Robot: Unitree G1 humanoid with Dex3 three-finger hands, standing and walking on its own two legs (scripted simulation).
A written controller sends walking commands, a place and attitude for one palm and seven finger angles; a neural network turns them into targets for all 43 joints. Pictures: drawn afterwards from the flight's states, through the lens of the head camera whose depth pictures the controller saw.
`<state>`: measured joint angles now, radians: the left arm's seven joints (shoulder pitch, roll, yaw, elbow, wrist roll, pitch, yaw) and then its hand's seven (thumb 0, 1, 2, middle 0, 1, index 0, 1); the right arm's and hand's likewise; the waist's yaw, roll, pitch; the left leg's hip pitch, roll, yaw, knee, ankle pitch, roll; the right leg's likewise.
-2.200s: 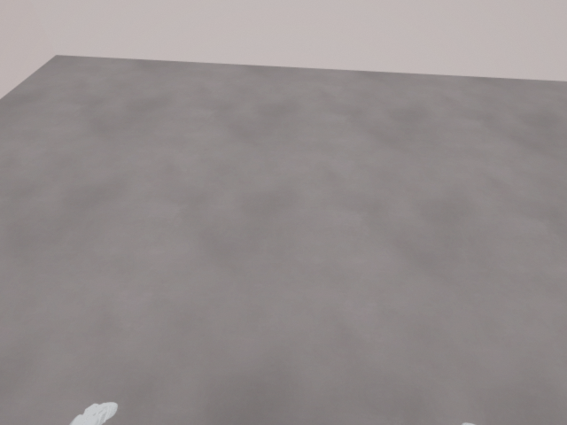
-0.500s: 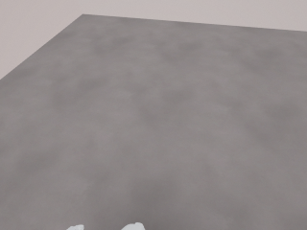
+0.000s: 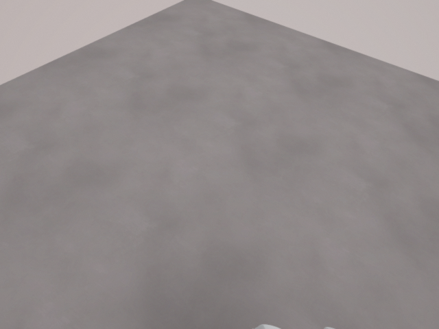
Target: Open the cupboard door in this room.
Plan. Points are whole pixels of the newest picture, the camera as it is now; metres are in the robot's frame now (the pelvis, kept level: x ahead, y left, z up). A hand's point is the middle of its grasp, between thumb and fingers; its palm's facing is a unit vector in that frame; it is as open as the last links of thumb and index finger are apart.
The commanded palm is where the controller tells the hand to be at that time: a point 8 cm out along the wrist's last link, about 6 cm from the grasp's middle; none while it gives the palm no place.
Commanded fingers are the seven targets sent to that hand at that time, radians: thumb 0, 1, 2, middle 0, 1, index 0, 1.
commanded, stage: turn or walk to find it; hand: left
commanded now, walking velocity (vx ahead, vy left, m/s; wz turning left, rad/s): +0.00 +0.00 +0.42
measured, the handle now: out of the picture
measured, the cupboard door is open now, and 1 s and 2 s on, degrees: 0 0 0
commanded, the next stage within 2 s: none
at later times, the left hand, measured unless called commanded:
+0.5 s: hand out of the picture +0.00 +0.16 -0.14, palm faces +0.22 -0.94 -0.27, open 7.4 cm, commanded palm none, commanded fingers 0.00 0.90 0.90 -0.20 -0.30 -0.20 -0.30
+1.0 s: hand out of the picture -0.12 +0.23 -0.17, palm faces +0.45 -0.87 -0.22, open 7.4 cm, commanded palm none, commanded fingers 0.00 0.90 0.90 -0.20 -0.30 -0.20 -0.30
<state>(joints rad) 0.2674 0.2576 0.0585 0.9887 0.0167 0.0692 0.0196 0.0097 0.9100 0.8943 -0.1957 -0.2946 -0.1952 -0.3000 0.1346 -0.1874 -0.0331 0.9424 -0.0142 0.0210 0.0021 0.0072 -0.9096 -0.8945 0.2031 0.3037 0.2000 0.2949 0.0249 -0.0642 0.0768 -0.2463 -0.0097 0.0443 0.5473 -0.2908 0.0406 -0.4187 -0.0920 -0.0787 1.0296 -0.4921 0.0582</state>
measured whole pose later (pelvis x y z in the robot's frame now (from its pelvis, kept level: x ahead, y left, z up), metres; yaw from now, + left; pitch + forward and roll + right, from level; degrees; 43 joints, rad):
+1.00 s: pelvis -0.08 +0.01 +0.01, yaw +24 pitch +0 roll -2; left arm 0.22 0.26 0.07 0.98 0.02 0.06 0.01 0.01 0.91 0.89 -0.19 -0.29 -0.19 -0.30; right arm 0.17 -0.18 -0.03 0.95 -0.02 0.01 -0.01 0.01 -0.91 -0.89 0.20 0.30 0.20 0.30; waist 0.01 -0.04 0.06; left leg -0.23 -0.02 0.03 0.47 -0.24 0.07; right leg -0.47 -0.09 -0.05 1.09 -0.39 0.08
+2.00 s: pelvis -0.15 -0.02 +0.01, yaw +49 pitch -1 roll -1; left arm 0.23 0.25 0.07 0.98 0.02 0.06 0.01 0.01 0.91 0.89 -0.19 -0.29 -0.19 -0.30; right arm 0.14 -0.19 -0.03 0.94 -0.02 0.02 0.00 0.01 -0.91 -0.89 0.20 0.30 0.20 0.30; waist 0.02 -0.03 0.06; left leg -0.23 -0.02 0.03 0.48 -0.24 0.06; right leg -0.44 -0.10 -0.06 1.06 -0.42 0.07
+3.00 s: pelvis -0.19 -0.09 +0.01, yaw +74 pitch +0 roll +0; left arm 0.21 0.25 0.06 0.97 0.01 0.06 0.01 0.01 0.91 0.89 -0.19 -0.29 -0.19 -0.30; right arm 0.17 -0.19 -0.03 0.94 -0.02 0.01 -0.01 0.01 -0.91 -0.89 0.20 0.30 0.20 0.30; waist 0.01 -0.02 0.05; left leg -0.22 -0.02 0.01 0.46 -0.23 0.03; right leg -0.44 -0.09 -0.04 1.01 -0.42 0.08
